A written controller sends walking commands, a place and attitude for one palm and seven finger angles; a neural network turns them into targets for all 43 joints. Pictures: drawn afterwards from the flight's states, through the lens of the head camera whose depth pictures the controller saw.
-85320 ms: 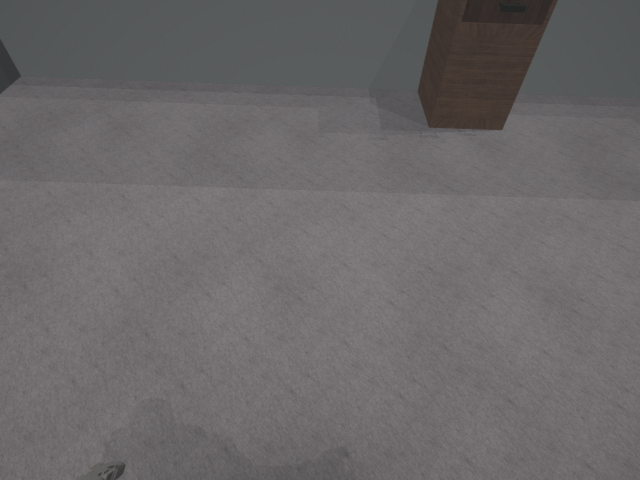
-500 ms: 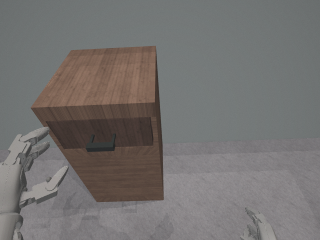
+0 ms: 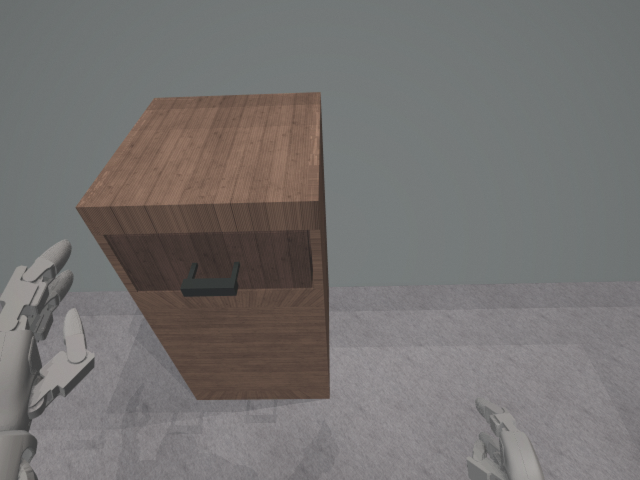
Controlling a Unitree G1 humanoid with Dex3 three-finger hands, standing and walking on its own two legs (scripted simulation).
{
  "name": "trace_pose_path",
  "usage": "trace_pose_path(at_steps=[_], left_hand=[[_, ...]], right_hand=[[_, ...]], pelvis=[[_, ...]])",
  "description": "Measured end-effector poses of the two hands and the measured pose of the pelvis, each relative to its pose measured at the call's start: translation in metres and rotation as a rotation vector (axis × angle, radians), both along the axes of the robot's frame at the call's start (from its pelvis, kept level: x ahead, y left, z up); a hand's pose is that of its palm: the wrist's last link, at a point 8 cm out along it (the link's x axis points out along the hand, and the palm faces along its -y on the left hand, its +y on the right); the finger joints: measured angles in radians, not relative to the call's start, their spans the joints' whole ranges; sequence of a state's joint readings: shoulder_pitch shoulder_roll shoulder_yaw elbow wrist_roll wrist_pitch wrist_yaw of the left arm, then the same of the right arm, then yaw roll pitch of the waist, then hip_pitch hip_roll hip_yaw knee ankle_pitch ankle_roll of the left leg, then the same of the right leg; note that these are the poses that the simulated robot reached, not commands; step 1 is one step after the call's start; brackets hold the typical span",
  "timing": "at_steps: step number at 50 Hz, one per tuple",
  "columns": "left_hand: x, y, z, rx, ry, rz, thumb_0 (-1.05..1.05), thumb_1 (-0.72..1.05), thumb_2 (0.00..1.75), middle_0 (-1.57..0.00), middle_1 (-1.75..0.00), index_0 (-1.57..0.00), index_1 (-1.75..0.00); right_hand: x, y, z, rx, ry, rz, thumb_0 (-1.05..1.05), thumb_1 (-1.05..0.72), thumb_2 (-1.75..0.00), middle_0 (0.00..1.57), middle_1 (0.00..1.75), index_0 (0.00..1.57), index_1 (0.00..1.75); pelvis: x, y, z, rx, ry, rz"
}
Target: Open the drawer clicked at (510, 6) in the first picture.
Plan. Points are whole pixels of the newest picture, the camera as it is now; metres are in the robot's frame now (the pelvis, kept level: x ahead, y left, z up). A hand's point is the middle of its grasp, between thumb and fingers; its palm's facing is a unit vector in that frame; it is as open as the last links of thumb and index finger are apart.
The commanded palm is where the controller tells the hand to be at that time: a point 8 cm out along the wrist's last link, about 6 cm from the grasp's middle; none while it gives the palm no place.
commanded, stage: step back with the hand held close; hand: left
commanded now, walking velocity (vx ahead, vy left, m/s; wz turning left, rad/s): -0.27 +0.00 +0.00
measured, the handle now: (212, 277) +0.50 +0.29 -0.11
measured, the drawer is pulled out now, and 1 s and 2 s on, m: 0.00 0.00 0.00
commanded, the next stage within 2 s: stop stepping back and stand still in 1.30 s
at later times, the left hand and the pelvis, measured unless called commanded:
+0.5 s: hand (42, 388) +0.15 +0.27 +0.15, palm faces +0.29 -0.82 -0.49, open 7.4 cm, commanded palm +0.09 +0.32 +0.17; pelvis -0.04 +0.04 -0.01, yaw -1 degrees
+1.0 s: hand (6, 435) +0.11 +0.28 +0.15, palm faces +0.31 -0.83 -0.47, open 7.4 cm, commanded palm +0.03 +0.32 +0.17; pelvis -0.10 +0.04 -0.01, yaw -1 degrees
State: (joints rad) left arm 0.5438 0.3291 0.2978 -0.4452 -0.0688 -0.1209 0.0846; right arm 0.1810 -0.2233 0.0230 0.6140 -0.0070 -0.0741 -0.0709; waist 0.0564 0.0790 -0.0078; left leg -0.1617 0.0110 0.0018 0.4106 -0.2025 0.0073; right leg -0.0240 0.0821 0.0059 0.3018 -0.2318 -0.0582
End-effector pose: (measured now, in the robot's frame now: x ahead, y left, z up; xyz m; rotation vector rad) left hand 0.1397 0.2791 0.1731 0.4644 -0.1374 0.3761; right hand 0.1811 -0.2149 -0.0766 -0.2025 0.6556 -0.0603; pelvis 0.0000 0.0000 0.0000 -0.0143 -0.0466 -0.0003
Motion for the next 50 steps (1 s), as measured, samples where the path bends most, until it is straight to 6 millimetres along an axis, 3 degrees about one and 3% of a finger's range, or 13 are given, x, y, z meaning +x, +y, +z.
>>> trace_pose_path(at_steps=[14, 32, 38, 43, 50], left_hand=[[0.007, 0.013, -0.005, 0.066, 0.068, -0.104, 0.02, 0.89, 0.90, -0.21, -0.30, -0.21, -0.30], [-0.049, 0.036, -0.002, 0.123, -0.014, -0.074, 0.02, 0.89, 0.90, -0.21, -0.30, -0.21, -0.30], [-0.066, 0.028, -0.001, 0.106, -0.049, -0.052, 0.02, 0.89, 0.90, -0.21, -0.30, -0.21, -0.30], [-0.067, 0.026, -0.003, 0.055, -0.115, -0.077, 0.02, 0.89, 0.90, -0.21, -0.30, -0.21, -0.30], [-0.066, 0.037, -0.003, 0.097, -0.072, -0.133, 0.02, 0.89, 0.90, -0.21, -0.30, -0.21, -0.30]], right_hand=[[-0.041, -0.011, -0.003, -0.029, 0.094, -0.154, 0.01, -0.90, -0.90, 0.20, 0.30, 0.20, 0.30], [-0.074, 0.028, -0.003, -0.043, 0.027, -0.071, 0.01, -0.90, -0.90, 0.20, 0.30, 0.20, 0.30], [-0.088, 0.026, -0.010, -0.036, 0.025, -0.052, 0.01, -0.90, -0.90, 0.20, 0.30, 0.20, 0.30], [-0.106, 0.015, -0.013, -0.067, 0.083, -0.089, 0.01, -0.90, -0.90, 0.20, 0.30, 0.20, 0.30], [-0.129, 0.014, 0.001, -0.100, 0.083, -0.135, 0.02, -0.90, -0.90, 0.20, 0.30, 0.20, 0.30]], pelvis=[[-0.015, 0.023, -0.002, -0.001, 0.078, -0.023], [-0.063, 0.040, -0.013, -0.006, 0.086, -0.005], [-0.076, 0.035, -0.017, -0.020, 0.080, 0.001], [-0.083, 0.038, -0.018, -0.031, 0.087, -0.008], [-0.101, 0.042, -0.012, -0.030, 0.111, -0.017]])
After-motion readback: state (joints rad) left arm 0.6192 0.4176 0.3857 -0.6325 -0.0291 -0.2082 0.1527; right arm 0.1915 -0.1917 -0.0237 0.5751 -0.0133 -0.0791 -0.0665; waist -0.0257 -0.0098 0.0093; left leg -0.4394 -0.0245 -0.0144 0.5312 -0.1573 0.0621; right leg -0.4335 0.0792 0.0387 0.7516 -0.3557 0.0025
